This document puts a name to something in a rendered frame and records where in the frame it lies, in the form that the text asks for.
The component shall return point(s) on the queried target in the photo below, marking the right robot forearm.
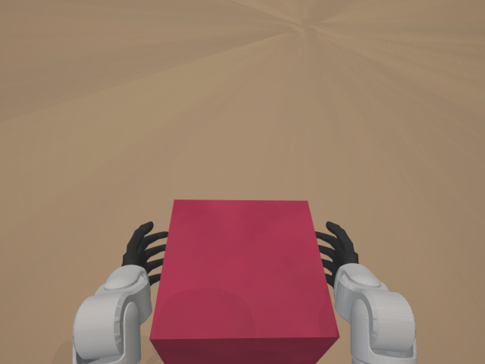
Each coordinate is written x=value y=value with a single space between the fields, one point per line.
x=382 y=323

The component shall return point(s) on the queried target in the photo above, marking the robot left hand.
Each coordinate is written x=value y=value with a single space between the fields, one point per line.
x=137 y=254

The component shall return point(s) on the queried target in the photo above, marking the robot right hand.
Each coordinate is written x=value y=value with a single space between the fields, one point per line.
x=343 y=252

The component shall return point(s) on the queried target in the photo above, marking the carton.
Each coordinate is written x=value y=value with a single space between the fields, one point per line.
x=242 y=282

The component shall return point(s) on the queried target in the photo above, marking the left robot forearm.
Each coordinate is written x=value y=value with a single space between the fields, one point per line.
x=107 y=326

